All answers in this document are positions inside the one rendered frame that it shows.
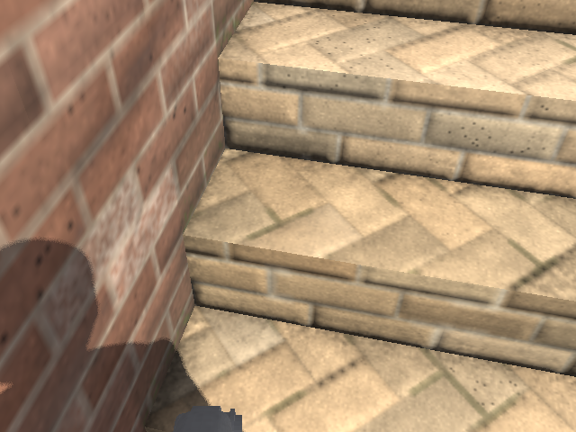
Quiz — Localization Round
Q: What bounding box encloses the left robot thigh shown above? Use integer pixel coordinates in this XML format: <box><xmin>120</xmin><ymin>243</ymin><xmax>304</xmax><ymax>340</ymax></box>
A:
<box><xmin>175</xmin><ymin>406</ymin><xmax>242</xmax><ymax>432</ymax></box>

